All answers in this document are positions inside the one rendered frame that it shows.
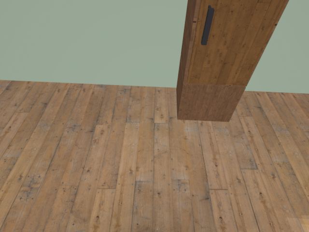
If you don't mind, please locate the handle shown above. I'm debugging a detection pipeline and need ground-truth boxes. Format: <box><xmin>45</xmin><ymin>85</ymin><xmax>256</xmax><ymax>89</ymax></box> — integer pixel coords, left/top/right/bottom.
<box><xmin>201</xmin><ymin>5</ymin><xmax>214</xmax><ymax>45</ymax></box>

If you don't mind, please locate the cupboard door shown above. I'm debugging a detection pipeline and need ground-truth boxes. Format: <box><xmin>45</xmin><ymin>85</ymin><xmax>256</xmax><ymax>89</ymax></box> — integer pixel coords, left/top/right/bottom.
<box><xmin>187</xmin><ymin>0</ymin><xmax>287</xmax><ymax>86</ymax></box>

